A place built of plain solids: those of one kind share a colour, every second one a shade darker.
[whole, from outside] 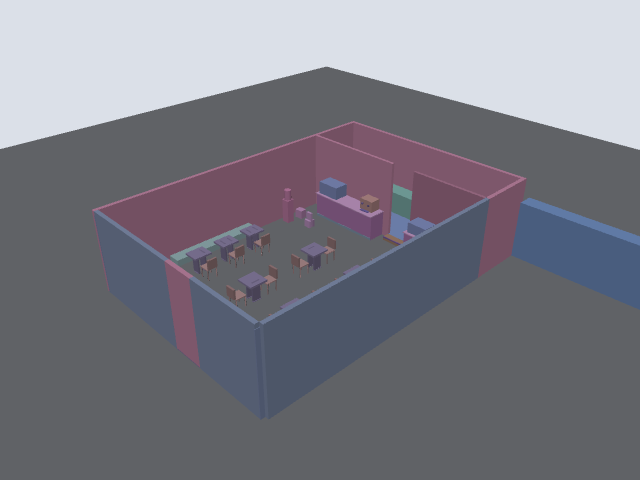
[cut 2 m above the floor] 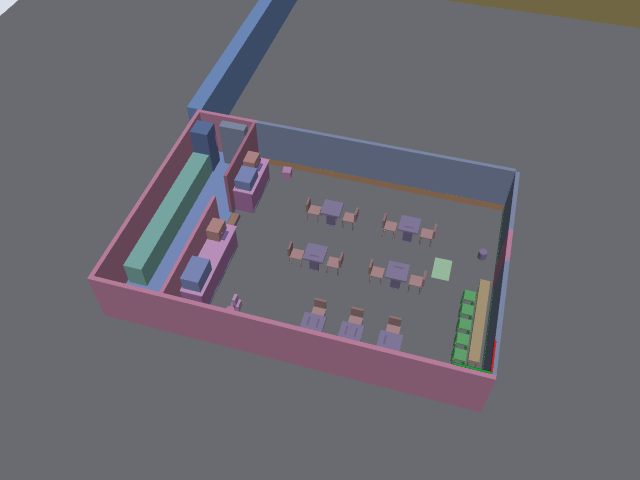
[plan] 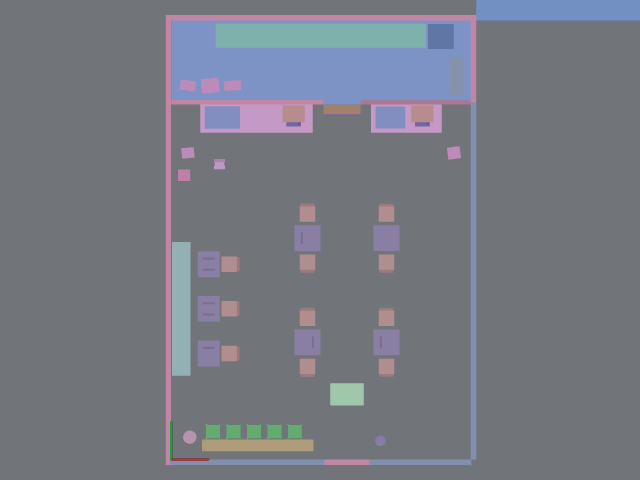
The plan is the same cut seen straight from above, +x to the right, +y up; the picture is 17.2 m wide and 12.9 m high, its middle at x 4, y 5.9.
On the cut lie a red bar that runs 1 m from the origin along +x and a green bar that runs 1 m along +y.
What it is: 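A corner cafe of the 2010s to 2020s; 8.1 x 11.8 m, ceiling 3.1 m, a street door 0.95 x 2.1 m in the glazed front; tables 0.75 m, chairs 0.45 m, bar tops 1.06 m, a counter 1.0 m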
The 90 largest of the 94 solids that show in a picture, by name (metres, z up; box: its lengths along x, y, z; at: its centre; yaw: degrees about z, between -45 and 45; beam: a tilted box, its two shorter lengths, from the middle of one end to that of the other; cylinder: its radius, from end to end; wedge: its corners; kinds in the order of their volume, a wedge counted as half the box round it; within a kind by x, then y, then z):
{
 "street_hedge_side_1": {"box": [0.6, 28.4, 2.25], "at": [22.75, -2.4, 1.07]},
 "street_hedge_back_1": {"box": [14.85, 0.6, 2.25], "at": [15.62, 12.1, 1.07]},
 "wall_1": {"box": [0.15, 12.1, 3.15], "at": [-0.07, 5.9, 1.52]},
 "wall_2": {"box": [4.09, 0.12, 3.15], "at": [2.04, 9.6, 1.52]},
 "wall_3": {"box": [8.35, 0.15, 3.15], "at": [4.03, 11.88, 1.52]},
 "wall_4": {"box": [1.5, 0.15, 3.15], "at": [4.72, -0.07, 1.52]},
 "wall_5": {"box": [2.96, 0.12, 3.15], "at": [6.57, 9.6, 1.52]},
 "wall_6": {"box": [0.15, 2.5, 3.15], "at": [8.12, 10.7, 1.52]},
 "window_wall_1": {"box": [4.12, 0.15, 3.15], "at": [2.06, -0.07, 1.52]},
 "window_wall_2": {"box": [2.73, 0.15, 3.15], "at": [6.69, -0.07, 1.52]},
 "window_wall_3": {"box": [0.15, 9.6, 3.15], "at": [8.12, 4.8, 1.52]},
 "zone_back_1": {"box": [8.05, 2.26, 0.2], "at": [4.03, 10.67, 0.05]},
 "counter_1": {"box": [2.99, 0.7, 1.05], "at": [2.29, 9.19, 0.47]},
 "counter_2": {"box": [1.86, 0.7, 1.05], "at": [6.32, 9.19, 0.47]},
 "back_worktop_1": {"box": [5.65, 0.65, 0.95], "at": [4.03, 11.39, 0.57]},
 "back_fridge_1": {"box": [0.7, 0.68, 1.9], "at": [7.25, 11.37, 1.05]},
 "shelf_1": {"box": [0.35, 1.0, 1.95], "at": [7.67, 10.3, 1.07]},
 "display_1": {"box": [0.95, 0.61, 0.51], "at": [1.38, 9.19, 1.3]},
 "display_2": {"box": [0.8, 0.6, 0.41], "at": [5.89, 9.19, 1.24]},
 "bench_upholstered_1": {"box": [0.5, 3.6, 0.25], "at": [0.27, 4.05, 0.33]},
 "meeting_table_1": {"box": [0.32, 0.06, 0.8], "at": [1.01, 2.7, 0.35]},
 "meeting_table_2": {"box": [0.6, 0.7, 0.07], "at": [1.01, 2.85, 0.71]},
 "meeting_table_3": {"box": [0.32, 0.06, 0.8], "at": [1.01, 3.0, 0.35]},
 "meeting_table_4": {"box": [0.32, 0.06, 0.8], "at": [1.01, 3.9, 0.35]},
 "meeting_table_5": {"box": [0.6, 0.7, 0.07], "at": [1.01, 4.05, 0.71]},
 "meeting_table_6": {"box": [0.32, 0.06, 0.8], "at": [1.01, 4.2, 0.35]},
 "meeting_table_7": {"box": [0.32, 0.06, 0.8], "at": [1.01, 5.1, 0.35]},
 "meeting_table_8": {"box": [0.6, 0.7, 0.07], "at": [1.01, 5.25, 0.71]},
 "meeting_table_9": {"box": [0.32, 0.06, 0.8], "at": [1.01, 5.4, 0.35]},
 "meeting_table_10": {"box": [0.06, 0.32, 0.8], "at": [3.51, 3.15, 0.35]},
 "meeting_table_11": {"box": [0.06, 0.32, 0.8], "at": [3.51, 5.95, 0.35]},
 "meeting_table_12": {"box": [0.7, 0.7, 0.07], "at": [3.66, 3.15, 0.71]},
 "meeting_table_13": {"box": [0.7, 0.7, 0.07], "at": [3.66, 5.95, 0.71]},
 "meeting_table_14": {"box": [0.06, 0.32, 0.8], "at": [3.81, 3.15, 0.35]},
 "meeting_table_15": {"box": [0.06, 0.32, 0.8], "at": [3.81, 5.95, 0.35]},
 "meeting_table_16": {"box": [0.06, 0.32, 0.8], "at": [5.64, 3.15, 0.35]},
 "meeting_table_17": {"box": [0.06, 0.32, 0.8], "at": [5.64, 5.95, 0.35]},
 "meeting_table_18": {"box": [0.7, 0.7, 0.07], "at": [5.79, 3.15, 0.71]},
 "meeting_table_19": {"box": [0.7, 0.7, 0.07], "at": [5.79, 5.95, 0.71]},
 "coffee_machine_1": {"box": [0.6, 0.45, 0.45], "at": [3.29, 9.29, 1.26]},
 "coffee_machine_2": {"box": [0.6, 0.45, 0.45], "at": [6.75, 9.29, 1.26]},
 "side_chair_1": {"box": [0.42, 0.42, 0.04], "at": [1.56, 2.85, 0.43]},
 "side_chair_2": {"box": [0.42, 0.42, 0.04], "at": [1.56, 4.05, 0.43]},
 "side_chair_3": {"box": [0.42, 0.42, 0.04], "at": [1.56, 5.25, 0.43]},
 "side_chair_4": {"box": [0.08, 0.38, 0.38], "at": [1.8, 2.85, 0.65]},
 "side_chair_5": {"box": [0.08, 0.38, 0.38], "at": [1.8, 4.05, 0.65]},
 "side_chair_6": {"box": [0.08, 0.38, 0.38], "at": [1.8, 5.25, 0.65]},
 "side_chair_7": {"box": [0.38, 0.08, 0.38], "at": [3.66, 2.26, 0.65]},
 "side_chair_8": {"box": [0.42, 0.42, 0.04], "at": [3.66, 2.5, 0.43]},
 "side_chair_9": {"box": [0.42, 0.42, 0.04], "at": [3.66, 3.8, 0.43]},
 "side_chair_10": {"box": [0.38, 0.08, 0.38], "at": [3.66, 4.04, 0.65]},
 "side_chair_11": {"box": [0.38, 0.08, 0.38], "at": [3.66, 5.06, 0.65]},
 "side_chair_12": {"box": [0.42, 0.42, 0.04], "at": [3.66, 5.3, 0.43]},
 "side_chair_13": {"box": [0.42, 0.42, 0.04], "at": [3.66, 6.6, 0.43]},
 "side_chair_14": {"box": [0.38, 0.08, 0.38], "at": [3.66, 6.84, 0.65]},
 "side_chair_15": {"box": [0.38, 0.08, 0.38], "at": [5.79, 2.26, 0.65]},
 "side_chair_16": {"box": [0.42, 0.42, 0.04], "at": [5.79, 2.5, 0.43]},
 "side_chair_17": {"box": [0.42, 0.42, 0.04], "at": [5.79, 3.8, 0.43]},
 "side_chair_18": {"box": [0.38, 0.08, 0.38], "at": [5.79, 4.04, 0.65]},
 "side_chair_19": {"box": [0.38, 0.08, 0.38], "at": [5.79, 5.06, 0.65]},
 "side_chair_20": {"box": [0.42, 0.42, 0.04], "at": [5.79, 5.3, 0.43]},
 "side_chair_21": {"box": [0.42, 0.42, 0.04], "at": [5.79, 6.6, 0.43]},
 "side_chair_22": {"box": [0.38, 0.08, 0.38], "at": [5.79, 6.84, 0.65]},
 "box_cardboard_1": {"box": [0.34, 0.29, 0.4], "at": [0.45, 8.24, 0.15], "yaw": 5.9},
 "box_cardboard_2": {"box": [0.41, 0.28, 0.34], "at": [0.45, 10.05, 0.27], "yaw": -8.5},
 "box_cardboard_3": {"box": [0.47, 0.39, 0.27], "at": [1.05, 10.05, 0.24], "yaw": 5.2},
 "box_cardboard_4": {"box": [0.46, 0.27, 0.26], "at": [1.65, 10.05, 0.23], "yaw": 3.9},
 "box_cardboard_5": {"box": [0.34, 0.33, 0.4], "at": [7.6, 8.24, 0.15], "yaw": 8.1},
 "stallriser_side_1": {"box": [0.05, 9.6, 0.35], "at": [8.07, 4.8, 0.12]},
 "counter_top_1": {"box": [3.03, 0.78, 0.04], "at": [2.29, 9.17, 1.02]},
 "counter_top_2": {"box": [1.9, 0.78, 0.04], "at": [6.32, 9.17, 1.02]},
 "water_cooler_1": {"box": [0.33, 0.31, 1.03], "at": [0.35, 7.64, 0.47]},
 "water_cooler_2": {"cylinder": 0.14, "from": [0.35, 7.64, 0.98], "to": [0.35, 7.64, 1.4]},
 "stallriser_1": {"box": [4.12, 0.05, 0.35], "at": [2.06, -0.02, 0.12]},
 "stallriser_2": {"box": [2.73, 0.05, 0.35], "at": [6.69, -0.02, 0.12]},
 "console_table_1": {"box": [3.0, 0.32, 0.13], "at": [2.33, 0.38, 0.99]},
 "back_step_1": {"box": [1.0, 0.3, 0.2], "at": [4.59, 9.39, 0.05]},
 "bar_stool_1": {"box": [0.38, 0.36, 0.06], "at": [1.12, 0.75, 0.73]},
 "bar_stool_2": {"box": [0.38, 0.36, 0.06], "at": [1.68, 0.75, 0.73]},
 "bar_stool_3": {"box": [0.38, 0.36, 0.06], "at": [2.23, 0.75, 0.73]},
 "bar_stool_4": {"box": [0.38, 0.36, 0.06], "at": [2.77, 0.75, 0.73]},
 "bar_stool_5": {"box": [0.38, 0.36, 0.06], "at": [3.33, 0.75, 0.73]},
 "front_corner_1": {"box": [0.04, 0.17, 3.0], "at": [0.0, -0.07, 1.45]},
 "front_corner_2": {"box": [0.04, 0.17, 3.0], "at": [8.05, -0.07, 1.45]},
 "plant_pot_1": {"cylinder": 0.18, "from": [0.5, 0.6, 0.0], "to": [0.5, 0.6, 0.38]},
 "door_mat_1": {"box": [0.9, 0.6, 0.07], "at": [4.72, 1.75, -0.02]},
 "wet_floor_sign_1": {"box": [0.3, 0.1, 0.36], "at": [1.3, 7.85, 0.13]},
 "wet_floor_sign_2": {"box": [0.26, 0.11, 0.31], "at": [1.3, 7.94, 0.47]},
 "bin_waste_1": {"cylinder": 0.14, "from": [5.62, 0.5, 0.0], "to": [5.62, 0.5, 0.31]},
 "counter_kick_1": {"box": [2.99, 0.012, 0.15], "at": [2.29, 8.83, 0.03]}
}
